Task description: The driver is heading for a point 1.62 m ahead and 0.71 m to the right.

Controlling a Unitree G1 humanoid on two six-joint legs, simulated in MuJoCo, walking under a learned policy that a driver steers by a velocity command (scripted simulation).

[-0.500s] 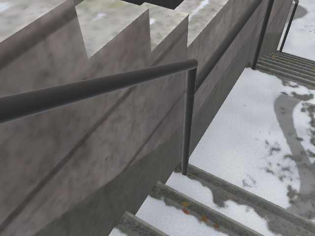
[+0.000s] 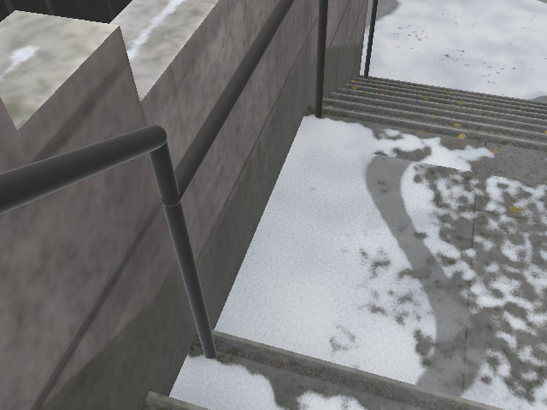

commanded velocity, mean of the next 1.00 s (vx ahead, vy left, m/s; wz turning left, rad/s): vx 0.11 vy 0.00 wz -0.27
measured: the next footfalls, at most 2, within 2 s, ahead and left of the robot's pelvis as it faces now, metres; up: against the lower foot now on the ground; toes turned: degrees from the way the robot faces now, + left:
left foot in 0.36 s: +0.36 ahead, +0.07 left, -0.17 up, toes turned -9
right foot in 0.68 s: +0.29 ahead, -0.15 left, -0.17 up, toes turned -19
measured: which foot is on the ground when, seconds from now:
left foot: up 0.00-0.34, down 0.36-1.00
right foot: down 0.00-0.38, up 0.40-0.66, down 0.68-1.00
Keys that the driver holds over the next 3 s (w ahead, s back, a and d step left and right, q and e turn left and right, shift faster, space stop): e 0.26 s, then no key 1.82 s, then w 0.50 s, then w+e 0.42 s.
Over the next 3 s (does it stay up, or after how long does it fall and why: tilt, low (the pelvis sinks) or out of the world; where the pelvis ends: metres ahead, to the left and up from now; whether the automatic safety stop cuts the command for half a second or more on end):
stays up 0.69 -0.17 -0.35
